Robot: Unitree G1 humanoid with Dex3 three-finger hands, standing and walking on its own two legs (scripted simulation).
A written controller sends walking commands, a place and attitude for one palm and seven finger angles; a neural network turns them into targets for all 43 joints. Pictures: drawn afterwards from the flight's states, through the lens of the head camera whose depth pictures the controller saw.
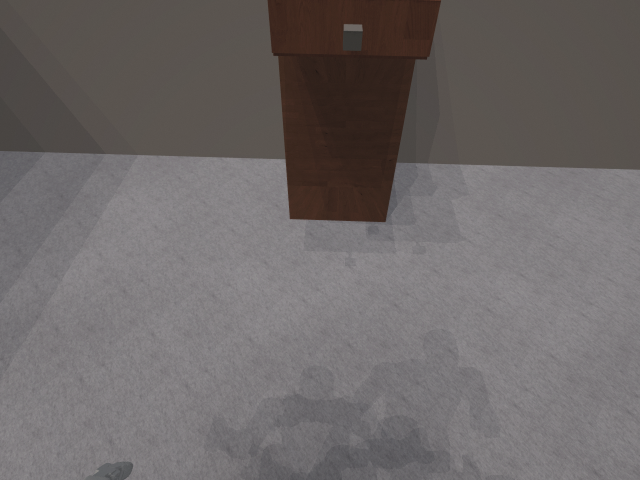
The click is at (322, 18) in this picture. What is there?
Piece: drawer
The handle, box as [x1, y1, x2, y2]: [343, 24, 362, 50]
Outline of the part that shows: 344,24 343,50 360,50 362,34 361,25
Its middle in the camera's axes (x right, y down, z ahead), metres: +0.07 -0.47 +0.88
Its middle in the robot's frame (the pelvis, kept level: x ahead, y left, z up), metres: +0.99 -0.02 +0.15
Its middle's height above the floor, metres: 0.91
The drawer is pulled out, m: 0.28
